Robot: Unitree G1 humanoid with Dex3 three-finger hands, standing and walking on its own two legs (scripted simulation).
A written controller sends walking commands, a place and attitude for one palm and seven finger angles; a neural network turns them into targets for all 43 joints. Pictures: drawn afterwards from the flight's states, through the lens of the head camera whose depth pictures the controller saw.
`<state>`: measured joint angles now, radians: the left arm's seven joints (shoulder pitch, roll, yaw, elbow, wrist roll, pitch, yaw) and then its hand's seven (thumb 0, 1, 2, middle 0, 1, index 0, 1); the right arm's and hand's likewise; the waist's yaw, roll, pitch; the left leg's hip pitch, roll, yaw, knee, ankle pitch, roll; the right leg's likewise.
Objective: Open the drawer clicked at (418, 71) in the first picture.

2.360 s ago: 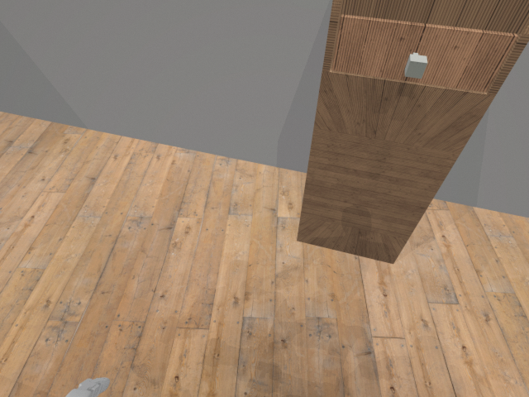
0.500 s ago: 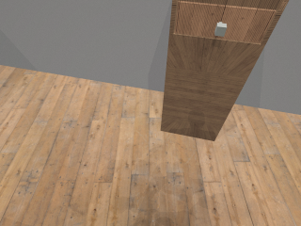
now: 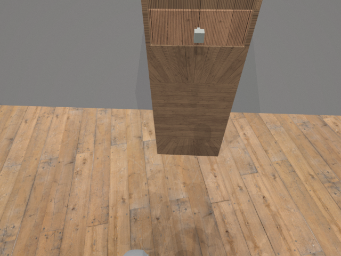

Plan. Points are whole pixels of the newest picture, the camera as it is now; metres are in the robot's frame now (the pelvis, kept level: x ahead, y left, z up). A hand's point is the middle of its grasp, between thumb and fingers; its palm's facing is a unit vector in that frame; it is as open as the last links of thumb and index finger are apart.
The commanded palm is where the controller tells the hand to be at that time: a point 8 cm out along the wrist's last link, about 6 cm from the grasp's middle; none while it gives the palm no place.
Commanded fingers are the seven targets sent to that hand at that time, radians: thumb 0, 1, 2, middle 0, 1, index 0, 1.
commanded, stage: take the last steps up to it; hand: left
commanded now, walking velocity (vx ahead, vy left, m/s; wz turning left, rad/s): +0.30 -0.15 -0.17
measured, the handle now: (198, 33) +0.86 -0.04 +0.12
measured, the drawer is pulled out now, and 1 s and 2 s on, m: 0.00 0.00 0.00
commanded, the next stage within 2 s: come to a stop and stand still in 0.88 s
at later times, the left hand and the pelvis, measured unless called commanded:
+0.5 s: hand (94, 248) +0.17 +0.24 -0.18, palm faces -0.07 -0.99 -0.13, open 7.4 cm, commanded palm none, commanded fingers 0.00 0.90 0.90 -0.20 -0.30 -0.20 -0.30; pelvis +0.13 +0.05 +0.01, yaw -6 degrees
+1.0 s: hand (154, 166) +0.44 +0.10 -0.18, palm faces -0.07 -0.98 -0.19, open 7.1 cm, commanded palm none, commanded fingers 0.00 0.90 0.90 -0.20 -0.30 -0.20 -0.30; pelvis +0.33 -0.06 -0.01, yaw -4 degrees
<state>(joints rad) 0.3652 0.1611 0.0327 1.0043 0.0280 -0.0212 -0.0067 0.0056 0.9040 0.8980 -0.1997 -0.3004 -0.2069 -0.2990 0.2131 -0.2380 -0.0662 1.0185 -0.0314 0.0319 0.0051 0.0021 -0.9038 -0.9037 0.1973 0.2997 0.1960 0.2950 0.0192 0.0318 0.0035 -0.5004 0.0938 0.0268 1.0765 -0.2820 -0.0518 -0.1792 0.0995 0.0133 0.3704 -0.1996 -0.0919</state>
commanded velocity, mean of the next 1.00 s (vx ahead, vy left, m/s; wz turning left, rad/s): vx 0.24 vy -0.13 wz -0.04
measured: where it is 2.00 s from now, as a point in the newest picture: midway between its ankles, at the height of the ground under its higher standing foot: (201, 250)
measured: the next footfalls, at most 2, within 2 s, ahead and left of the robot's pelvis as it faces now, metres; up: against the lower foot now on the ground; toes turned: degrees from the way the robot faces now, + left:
left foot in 0.24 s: +0.13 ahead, +0.13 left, +0.00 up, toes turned +5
right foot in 0.80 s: +0.37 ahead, -0.15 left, +0.00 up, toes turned -15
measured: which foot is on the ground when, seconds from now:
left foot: up 0.00-0.22, down 0.24-0.80, up 0.82-1.00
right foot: down 0.00-0.24, up 0.26-0.78, down 0.80-1.00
